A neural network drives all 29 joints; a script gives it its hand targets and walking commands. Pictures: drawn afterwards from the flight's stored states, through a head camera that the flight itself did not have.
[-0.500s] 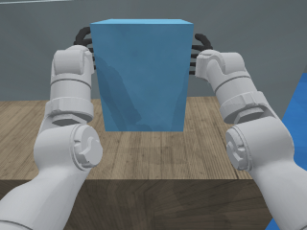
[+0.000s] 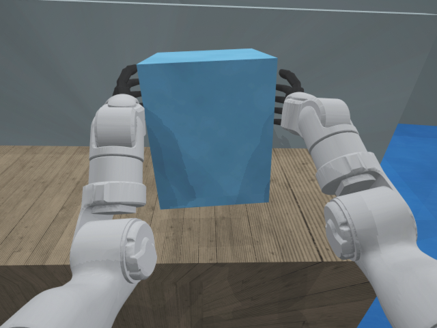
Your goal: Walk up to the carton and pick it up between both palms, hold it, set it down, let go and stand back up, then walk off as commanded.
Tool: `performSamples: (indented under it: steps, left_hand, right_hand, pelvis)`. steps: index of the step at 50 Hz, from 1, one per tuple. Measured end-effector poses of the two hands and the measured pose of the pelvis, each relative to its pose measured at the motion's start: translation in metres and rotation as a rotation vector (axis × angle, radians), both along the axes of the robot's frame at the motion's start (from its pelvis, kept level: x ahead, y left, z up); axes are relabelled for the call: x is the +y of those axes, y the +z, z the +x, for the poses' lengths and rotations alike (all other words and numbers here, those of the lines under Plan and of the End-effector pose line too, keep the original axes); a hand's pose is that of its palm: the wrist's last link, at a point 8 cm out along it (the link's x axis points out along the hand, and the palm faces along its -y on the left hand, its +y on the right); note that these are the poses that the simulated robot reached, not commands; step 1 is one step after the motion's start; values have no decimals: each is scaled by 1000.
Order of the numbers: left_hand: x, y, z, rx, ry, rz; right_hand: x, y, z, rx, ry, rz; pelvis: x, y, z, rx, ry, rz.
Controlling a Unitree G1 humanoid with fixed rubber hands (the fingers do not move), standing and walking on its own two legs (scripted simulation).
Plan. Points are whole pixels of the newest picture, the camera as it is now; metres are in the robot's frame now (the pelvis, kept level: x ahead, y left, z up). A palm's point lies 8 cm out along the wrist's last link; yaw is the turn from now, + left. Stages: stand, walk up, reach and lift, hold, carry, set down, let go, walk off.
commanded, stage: hold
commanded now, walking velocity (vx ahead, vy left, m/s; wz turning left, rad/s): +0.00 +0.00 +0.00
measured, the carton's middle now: (209, 122) +0.42 -0.02 +0.26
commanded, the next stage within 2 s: none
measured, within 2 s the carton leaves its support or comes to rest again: neither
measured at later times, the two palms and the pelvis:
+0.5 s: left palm (99, 96) +0.38 +0.16 +0.32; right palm (269, 92) +0.37 -0.12 +0.33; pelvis -0.01 -0.01 +0.00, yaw +1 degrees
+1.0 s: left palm (132, 73) +0.36 +0.11 +0.36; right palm (303, 100) +0.35 -0.17 +0.32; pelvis -0.01 +0.00 +0.00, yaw -2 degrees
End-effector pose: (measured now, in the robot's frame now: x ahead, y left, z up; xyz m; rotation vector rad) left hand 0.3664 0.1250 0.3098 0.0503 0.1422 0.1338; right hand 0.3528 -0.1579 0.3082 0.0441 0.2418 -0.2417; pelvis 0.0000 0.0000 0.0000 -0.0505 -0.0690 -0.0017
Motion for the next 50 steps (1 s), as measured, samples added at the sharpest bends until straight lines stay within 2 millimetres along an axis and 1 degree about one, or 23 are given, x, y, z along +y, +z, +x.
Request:
performSamples:
  steps: [4,7,10,14,17,22,25,28,32,35,37,40,44,47,50]
  left_hand:
    - [-18,19,-3,0,-3,52]
    - [-23,35,-3,-1,5,59]
    - [-19,47,-3,2,18,49]
    - [-3,54,-2,15,27,35]
    - [11,49,1,40,26,23]
    - [31,27,10,71,25,-10]
    - [40,15,12,44,28,-43]
    - [43,5,11,23,37,-69]
    - [38,-6,5,23,36,-63]
    - [29,-9,1,39,29,-40]
    - [21,-7,-1,45,21,-13]
    - [5,5,-2,29,14,35]
    - [-12,31,-4,-13,11,62]
    - [-19,46,-3,-11,10,77]
    - [-19,55,-3,-1,13,83]
  right_hand:
    - [-17,4,-6,-12,-11,36]
    - [-21,10,-6,-32,0,39]
    - [-16,17,-4,-43,13,19]
    - [0,21,-2,-36,28,-8]
    - [14,20,1,-9,35,-31]
    - [33,19,10,22,33,-81]
    - [41,23,15,-4,31,-102]
    - [45,26,17,-18,28,-101]
    - [41,21,12,-10,29,-73]
    - [32,11,6,7,19,-47]
    - [23,6,2,11,8,-19]
    - [8,3,-2,-4,-2,26]
    - [-9,9,-6,-44,-4,46]
    - [-14,13,-7,-46,0,46]
    - [-14,16,-6,-42,9,24]
  pelvis:
    - [3,1,-4,-3,-26,11]
    - [5,2,-8,6,-44,21]
    - [4,2,-11,20,-48,27]
    - [0,3,-15,24,-31,29]
    - [-4,3,-17,26,-15,28]
    - [-10,3,-18,46,1,23]
    - [-12,2,-15,61,10,16]
    - [-13,2,-10,58,19,10]
    - [-10,2,-3,29,29,2]
    - [-7,1,0,6,25,0]
    - [-4,0,0,-2,21,1]
    - [0,0,-1,-8,8,5]
    - [4,1,-3,-9,-20,15]
    - [5,2,-6,-7,-36,23]
    - [3,2,-8,5,-40,28]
